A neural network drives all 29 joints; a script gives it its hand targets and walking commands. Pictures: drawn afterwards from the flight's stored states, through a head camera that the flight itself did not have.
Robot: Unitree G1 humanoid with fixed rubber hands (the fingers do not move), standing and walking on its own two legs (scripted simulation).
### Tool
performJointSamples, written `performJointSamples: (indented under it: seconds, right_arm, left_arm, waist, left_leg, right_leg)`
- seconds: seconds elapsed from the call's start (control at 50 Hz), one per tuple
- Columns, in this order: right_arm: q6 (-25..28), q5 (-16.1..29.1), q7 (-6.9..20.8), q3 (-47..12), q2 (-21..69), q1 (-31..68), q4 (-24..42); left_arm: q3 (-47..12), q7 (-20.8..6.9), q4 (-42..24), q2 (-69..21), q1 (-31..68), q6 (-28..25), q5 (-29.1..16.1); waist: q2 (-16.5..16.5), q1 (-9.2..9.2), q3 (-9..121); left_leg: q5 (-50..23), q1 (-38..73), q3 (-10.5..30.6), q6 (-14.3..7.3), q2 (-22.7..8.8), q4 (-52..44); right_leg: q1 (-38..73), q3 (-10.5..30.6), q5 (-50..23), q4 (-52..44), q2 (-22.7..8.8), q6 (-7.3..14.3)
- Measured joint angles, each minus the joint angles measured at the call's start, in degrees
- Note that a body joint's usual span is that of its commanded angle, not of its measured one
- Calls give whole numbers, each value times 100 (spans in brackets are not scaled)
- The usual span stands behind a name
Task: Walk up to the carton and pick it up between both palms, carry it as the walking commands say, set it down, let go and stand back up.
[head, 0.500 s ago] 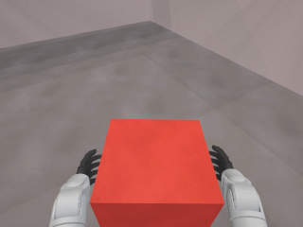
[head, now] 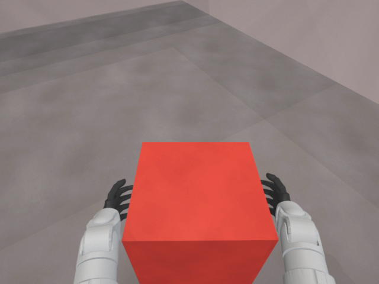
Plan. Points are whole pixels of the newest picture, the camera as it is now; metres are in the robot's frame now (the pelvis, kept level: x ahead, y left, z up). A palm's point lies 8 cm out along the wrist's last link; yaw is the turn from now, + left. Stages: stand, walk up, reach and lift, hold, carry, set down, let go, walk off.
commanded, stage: set down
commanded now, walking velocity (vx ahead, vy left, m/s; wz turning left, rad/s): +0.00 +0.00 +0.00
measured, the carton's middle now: (195, 214) +0.32 -0.02 -0.10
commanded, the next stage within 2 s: none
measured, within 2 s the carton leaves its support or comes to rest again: neither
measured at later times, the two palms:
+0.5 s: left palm (121, 220) +0.31 +0.17 -0.09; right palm (266, 210) +0.31 -0.20 -0.08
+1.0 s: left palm (131, 220) +0.35 +0.17 -0.18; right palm (257, 212) +0.35 -0.21 -0.17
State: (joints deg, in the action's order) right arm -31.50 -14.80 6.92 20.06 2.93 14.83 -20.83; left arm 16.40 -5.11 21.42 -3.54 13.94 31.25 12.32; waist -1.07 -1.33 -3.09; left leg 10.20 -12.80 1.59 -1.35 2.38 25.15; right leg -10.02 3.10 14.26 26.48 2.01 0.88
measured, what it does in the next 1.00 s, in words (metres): lowers itself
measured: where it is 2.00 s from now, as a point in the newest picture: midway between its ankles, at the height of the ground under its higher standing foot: outside the picture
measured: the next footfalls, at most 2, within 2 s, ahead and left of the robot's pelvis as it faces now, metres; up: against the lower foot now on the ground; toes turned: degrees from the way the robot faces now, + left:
none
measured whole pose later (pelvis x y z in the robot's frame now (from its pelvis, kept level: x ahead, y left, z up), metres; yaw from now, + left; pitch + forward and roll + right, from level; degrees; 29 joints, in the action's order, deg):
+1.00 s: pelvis -0.04 +0.00 -0.10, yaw +0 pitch +34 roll +0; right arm -19.4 -10.8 5.3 24.8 -1.2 35.2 -31.3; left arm 22.7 -2.8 29.4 -1.5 32.9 19.3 9.8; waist 0.2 -2.1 9.0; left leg 18.0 -76.4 3.4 -0.1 4.1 60.9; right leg -73.7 2.6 23.2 63.3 4.1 0.4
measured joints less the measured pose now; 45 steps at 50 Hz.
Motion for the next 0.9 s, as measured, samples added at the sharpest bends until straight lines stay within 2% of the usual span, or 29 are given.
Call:
performJointSamples:
  seconds: [0.12,0.42,0.5,0.58,0.9]
  right_arm:
    - [327,-90,-11,30,51,3,-133]
    - [1138,216,-124,79,-84,458,-556]
    - [1276,234,-119,214,-107,787,-785]
    - [1295,259,-139,276,-183,1081,-855]
    - [1185,337,-142,491,-335,1872,-1036]
  left_arm:
    - [63,-15,208,29,-3,-375,-36]
    - [200,110,457,65,332,-1178,-211]
    - [273,171,557,106,599,-1244,-253]
    - [364,175,710,129,937,-1323,-225]
    - [628,204,766,169,1698,-1163,-232]
  waist:
    - [76,-34,178]
    - [38,-13,475]
    - [68,-52,549]
    - [54,-28,612]
    - [106,-73,1102]
  left_leg:
    - [72,-573,70,12,12,218]
    - [314,-2577,117,53,26,1254]
    - [332,-3201,161,18,45,1614]
    - [397,-3817,153,80,58,1957]
    - [673,-5807,173,121,151,3200]
  right_leg:
    - [-537,-46,75,178,12,8]
    - [-2562,-16,326,1250,103,-8]
    - [-3178,-43,387,1612,128,-8]
    - [-3821,-25,440,1999,147,-16]
    - [-5823,-36,780,3315,193,-42]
